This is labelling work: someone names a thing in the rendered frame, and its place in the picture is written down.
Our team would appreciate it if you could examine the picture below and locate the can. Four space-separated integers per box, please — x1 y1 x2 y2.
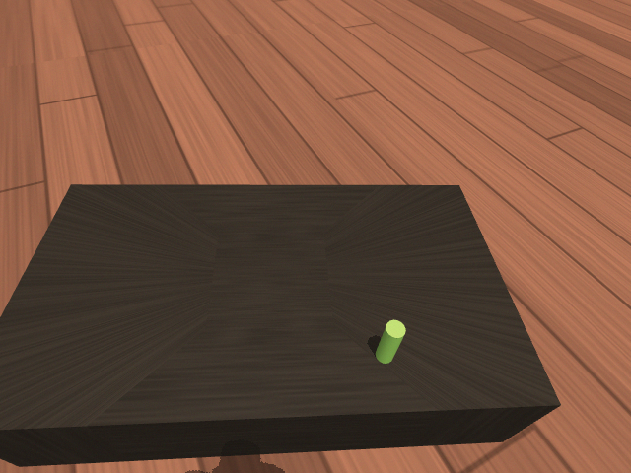
376 320 406 364

